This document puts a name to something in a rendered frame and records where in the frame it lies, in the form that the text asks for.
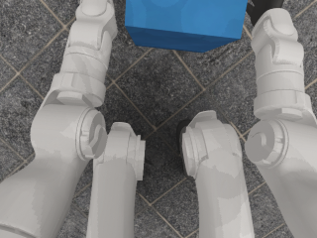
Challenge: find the robot right upper arm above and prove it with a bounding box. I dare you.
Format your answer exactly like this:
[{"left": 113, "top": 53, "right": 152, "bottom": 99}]
[{"left": 244, "top": 117, "right": 317, "bottom": 238}]

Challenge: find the left robot thigh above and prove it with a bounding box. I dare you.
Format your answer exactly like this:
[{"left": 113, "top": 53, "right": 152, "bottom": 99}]
[{"left": 86, "top": 130, "right": 146, "bottom": 238}]

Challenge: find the robot left forearm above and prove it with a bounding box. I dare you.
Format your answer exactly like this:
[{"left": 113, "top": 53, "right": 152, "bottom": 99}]
[{"left": 30, "top": 0, "right": 118, "bottom": 145}]

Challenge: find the carton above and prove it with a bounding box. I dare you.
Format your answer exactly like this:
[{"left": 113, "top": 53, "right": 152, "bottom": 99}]
[{"left": 125, "top": 0, "right": 248, "bottom": 54}]

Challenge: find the robot left upper arm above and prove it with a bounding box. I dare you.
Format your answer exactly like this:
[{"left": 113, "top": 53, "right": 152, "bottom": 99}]
[{"left": 0, "top": 104, "right": 108, "bottom": 238}]

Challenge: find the robot right shin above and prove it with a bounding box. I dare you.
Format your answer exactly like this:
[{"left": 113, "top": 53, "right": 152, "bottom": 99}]
[{"left": 188, "top": 110, "right": 243, "bottom": 177}]

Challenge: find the robot right forearm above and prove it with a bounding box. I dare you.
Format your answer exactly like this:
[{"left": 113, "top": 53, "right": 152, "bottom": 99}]
[{"left": 251, "top": 8, "right": 317, "bottom": 129}]

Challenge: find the robot right hand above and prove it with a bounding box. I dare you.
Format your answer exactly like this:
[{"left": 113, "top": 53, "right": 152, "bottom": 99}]
[{"left": 246, "top": 0, "right": 284, "bottom": 26}]

